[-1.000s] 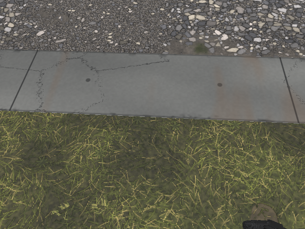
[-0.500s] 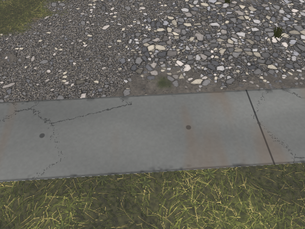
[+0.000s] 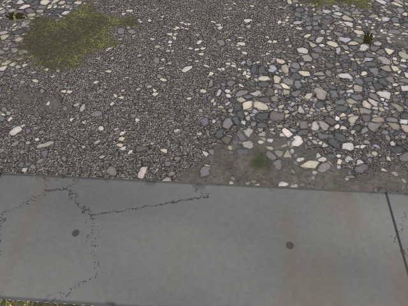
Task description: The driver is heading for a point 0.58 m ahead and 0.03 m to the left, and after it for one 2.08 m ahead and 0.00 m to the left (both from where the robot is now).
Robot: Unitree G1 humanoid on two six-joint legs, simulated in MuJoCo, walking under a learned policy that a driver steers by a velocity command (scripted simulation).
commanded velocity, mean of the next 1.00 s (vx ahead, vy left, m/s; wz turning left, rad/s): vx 0.41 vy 0.00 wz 0.00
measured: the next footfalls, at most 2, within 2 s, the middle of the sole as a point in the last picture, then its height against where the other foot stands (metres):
left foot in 0.16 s outside the picture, level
right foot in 0.72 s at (247, 288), level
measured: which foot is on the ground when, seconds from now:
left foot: up 0.00-0.14, down 0.16-0.72, up 0.74-1.00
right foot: down 0.00-0.18, up 0.20-0.70, down 0.72-1.00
